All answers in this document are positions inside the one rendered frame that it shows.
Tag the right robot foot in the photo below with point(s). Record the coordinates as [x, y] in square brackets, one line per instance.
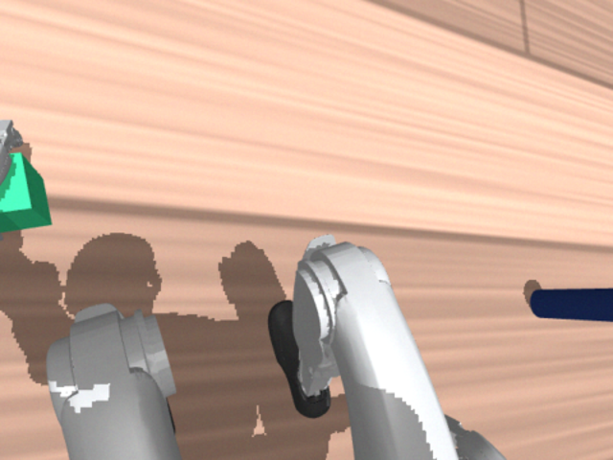
[287, 354]

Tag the right robot hand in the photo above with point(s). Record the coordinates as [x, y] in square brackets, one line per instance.
[471, 445]

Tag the left robot hand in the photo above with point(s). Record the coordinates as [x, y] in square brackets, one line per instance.
[9, 138]

